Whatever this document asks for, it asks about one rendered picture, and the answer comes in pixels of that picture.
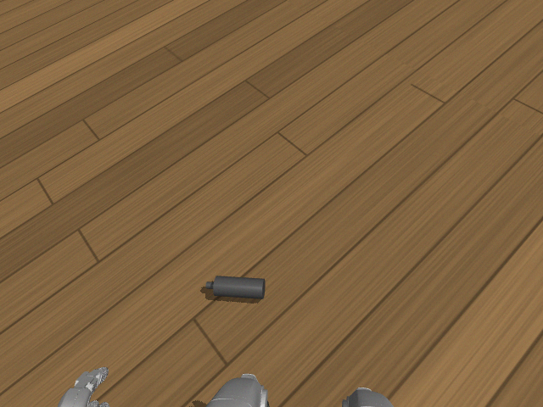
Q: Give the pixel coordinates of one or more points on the left robot hand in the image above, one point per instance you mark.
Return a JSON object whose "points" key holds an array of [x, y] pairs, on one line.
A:
{"points": [[80, 394]]}

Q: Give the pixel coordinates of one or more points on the bottle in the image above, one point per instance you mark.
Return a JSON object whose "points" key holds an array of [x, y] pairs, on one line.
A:
{"points": [[237, 287]]}

